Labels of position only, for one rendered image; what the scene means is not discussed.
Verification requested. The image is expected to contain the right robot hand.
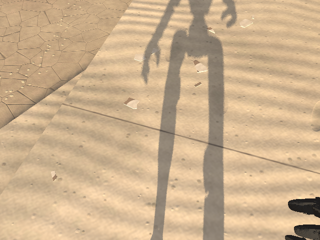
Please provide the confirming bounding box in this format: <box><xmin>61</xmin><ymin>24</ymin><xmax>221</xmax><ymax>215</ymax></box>
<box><xmin>285</xmin><ymin>197</ymin><xmax>320</xmax><ymax>240</ymax></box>

